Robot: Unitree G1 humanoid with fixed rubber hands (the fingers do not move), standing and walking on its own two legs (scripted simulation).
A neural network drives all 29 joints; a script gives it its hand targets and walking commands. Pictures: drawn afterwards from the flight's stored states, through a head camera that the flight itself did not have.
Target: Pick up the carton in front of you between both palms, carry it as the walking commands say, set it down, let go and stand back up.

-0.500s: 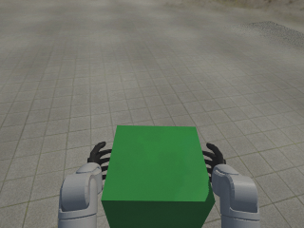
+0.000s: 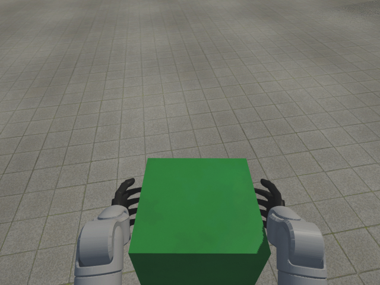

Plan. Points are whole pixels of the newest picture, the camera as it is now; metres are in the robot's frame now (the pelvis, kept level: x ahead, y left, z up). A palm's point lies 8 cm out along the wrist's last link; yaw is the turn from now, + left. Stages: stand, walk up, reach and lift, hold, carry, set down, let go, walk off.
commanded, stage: carry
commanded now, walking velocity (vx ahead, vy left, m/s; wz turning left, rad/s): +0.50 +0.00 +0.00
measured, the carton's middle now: (196, 232) +0.26 +0.00 -0.01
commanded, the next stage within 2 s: none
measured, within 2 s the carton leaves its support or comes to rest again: neither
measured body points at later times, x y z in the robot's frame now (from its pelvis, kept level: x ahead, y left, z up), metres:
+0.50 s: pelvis +0.32 +0.05 +0.00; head +0.33 +0.06 +0.45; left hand +0.61 +0.18 +0.07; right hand +0.58 -0.12 +0.07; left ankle +0.33 +0.12 -0.74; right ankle +0.28 -0.09 -0.67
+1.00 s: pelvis +0.63 -0.02 +0.01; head +0.66 -0.04 +0.45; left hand +0.91 +0.13 +0.06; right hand +0.91 -0.17 +0.05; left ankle +0.64 +0.12 -0.68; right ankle +0.64 -0.10 -0.74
